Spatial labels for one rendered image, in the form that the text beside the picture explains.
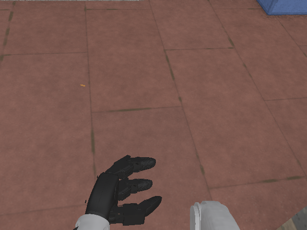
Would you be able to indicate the left robot hand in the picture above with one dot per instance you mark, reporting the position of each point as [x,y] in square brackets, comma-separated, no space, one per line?
[108,189]

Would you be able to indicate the robot right thigh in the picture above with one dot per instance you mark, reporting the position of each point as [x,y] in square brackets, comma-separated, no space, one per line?
[211,215]

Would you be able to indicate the robot left forearm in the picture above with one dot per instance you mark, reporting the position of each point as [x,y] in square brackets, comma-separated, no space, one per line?
[91,222]

